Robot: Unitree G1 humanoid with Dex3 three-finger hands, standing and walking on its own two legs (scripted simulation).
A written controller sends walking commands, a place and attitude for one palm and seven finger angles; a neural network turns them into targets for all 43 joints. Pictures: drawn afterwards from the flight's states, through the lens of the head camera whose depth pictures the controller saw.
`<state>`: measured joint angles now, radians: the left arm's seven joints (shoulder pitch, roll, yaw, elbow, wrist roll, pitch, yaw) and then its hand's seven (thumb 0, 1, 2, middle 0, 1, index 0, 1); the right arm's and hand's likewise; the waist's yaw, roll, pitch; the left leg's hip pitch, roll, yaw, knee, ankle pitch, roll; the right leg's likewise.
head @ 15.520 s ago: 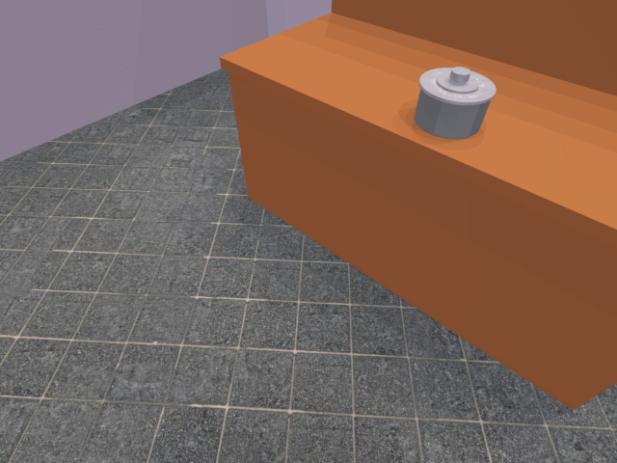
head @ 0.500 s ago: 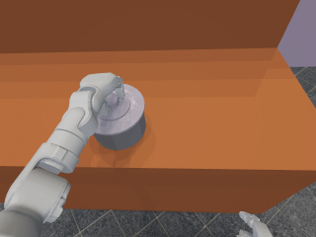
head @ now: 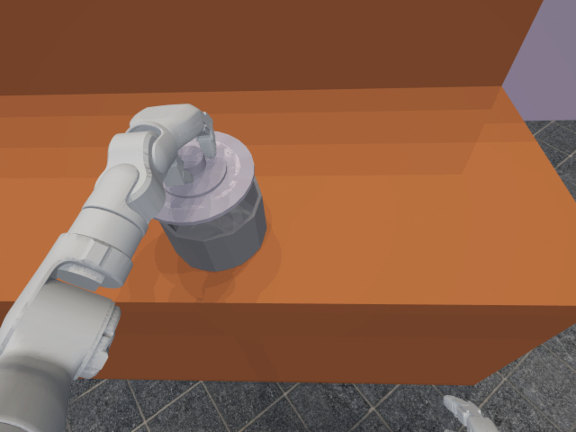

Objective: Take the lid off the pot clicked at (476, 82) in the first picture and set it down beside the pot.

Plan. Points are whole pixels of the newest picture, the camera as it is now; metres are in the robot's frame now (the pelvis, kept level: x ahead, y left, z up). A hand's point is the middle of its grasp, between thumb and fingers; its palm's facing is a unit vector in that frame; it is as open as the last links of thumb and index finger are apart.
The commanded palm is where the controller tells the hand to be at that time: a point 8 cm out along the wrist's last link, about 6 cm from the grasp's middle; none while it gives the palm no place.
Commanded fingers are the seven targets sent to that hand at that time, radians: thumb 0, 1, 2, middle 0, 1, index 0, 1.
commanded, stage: lift the lid straight up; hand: left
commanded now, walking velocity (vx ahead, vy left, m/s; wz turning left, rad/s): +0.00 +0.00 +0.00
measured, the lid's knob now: (189, 161) +0.48 +0.16 +0.11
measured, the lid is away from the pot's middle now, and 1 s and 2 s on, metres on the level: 0.01 0.00 0.12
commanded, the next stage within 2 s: move the lid sideways beside the pot in 0.96 s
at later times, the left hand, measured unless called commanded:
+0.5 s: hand (172, 135) +0.45 +0.16 +0.18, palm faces -0.24 -0.06 -0.97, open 7.7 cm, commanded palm +0.44 +0.16 +0.26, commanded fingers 0.00 0.65 0.98 -0.86 -1.05 -0.83 -1.05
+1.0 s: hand (169, 122) +0.45 +0.15 +0.21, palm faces -0.27 -0.06 -0.96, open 7.7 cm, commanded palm +0.44 +0.15 +0.28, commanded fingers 0.00 0.65 0.98 -0.86 -1.05 -0.83 -1.05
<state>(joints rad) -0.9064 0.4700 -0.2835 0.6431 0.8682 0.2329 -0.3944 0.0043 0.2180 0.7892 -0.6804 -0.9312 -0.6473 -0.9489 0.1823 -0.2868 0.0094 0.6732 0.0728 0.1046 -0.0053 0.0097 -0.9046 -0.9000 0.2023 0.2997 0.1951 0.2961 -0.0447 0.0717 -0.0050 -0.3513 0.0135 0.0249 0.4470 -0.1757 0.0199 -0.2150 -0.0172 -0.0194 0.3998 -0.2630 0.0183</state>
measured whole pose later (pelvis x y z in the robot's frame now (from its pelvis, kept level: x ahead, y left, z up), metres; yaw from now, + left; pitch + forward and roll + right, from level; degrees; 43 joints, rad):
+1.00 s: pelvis -0.01 +0.00 +0.00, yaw +1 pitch +3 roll -1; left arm -1.10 0.46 -0.29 0.70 0.88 0.28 -0.52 0.00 0.21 0.79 -0.69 -0.94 -0.65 -0.95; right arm 0.16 -0.29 0.03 0.68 0.07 0.08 0.00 0.01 -0.90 -0.90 0.20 0.30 0.20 0.30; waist -0.04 0.08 0.00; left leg -0.32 0.00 0.01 0.40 -0.14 0.02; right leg -0.19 -0.03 -0.03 0.38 -0.24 0.02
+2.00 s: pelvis -0.02 +0.01 +0.00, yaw +1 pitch +3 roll -2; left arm -1.06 0.65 -0.21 0.69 0.88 0.17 -0.56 0.00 0.21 0.79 -0.69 -0.94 -0.65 -0.95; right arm 0.16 -0.29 0.03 0.67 0.09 0.09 -0.02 0.01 -0.90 -0.90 0.20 0.30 0.20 0.30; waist -0.02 0.06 0.02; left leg -0.35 0.00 0.00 0.42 -0.13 0.04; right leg -0.19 -0.03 -0.04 0.35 -0.21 0.03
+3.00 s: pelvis +0.00 +0.02 +0.00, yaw +1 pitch +7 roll -3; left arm -1.09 0.92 -0.01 0.91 0.93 -0.03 -0.60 -0.01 0.22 0.78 -0.68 -0.94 -0.65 -0.95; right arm 0.20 -0.32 0.02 0.70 0.09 0.14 -0.04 0.01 -0.90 -0.90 0.21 0.30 0.20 0.30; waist -0.04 0.03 0.03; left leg -0.42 0.01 -0.01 0.47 -0.17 0.04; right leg -0.22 -0.02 -0.05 0.33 -0.22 0.04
